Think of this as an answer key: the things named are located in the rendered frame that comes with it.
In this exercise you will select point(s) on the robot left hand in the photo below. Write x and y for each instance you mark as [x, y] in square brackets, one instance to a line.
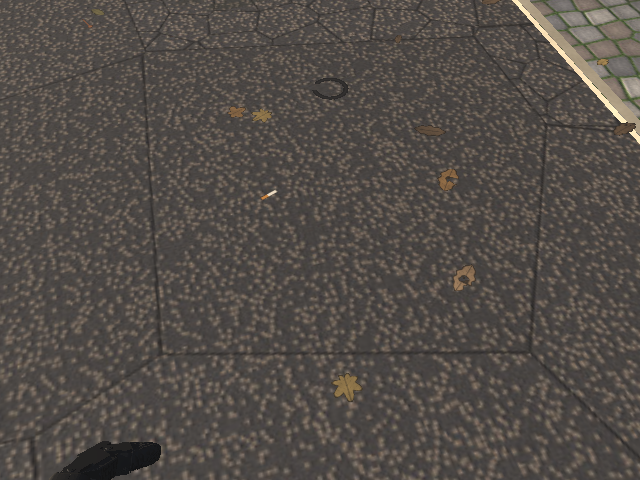
[104, 461]

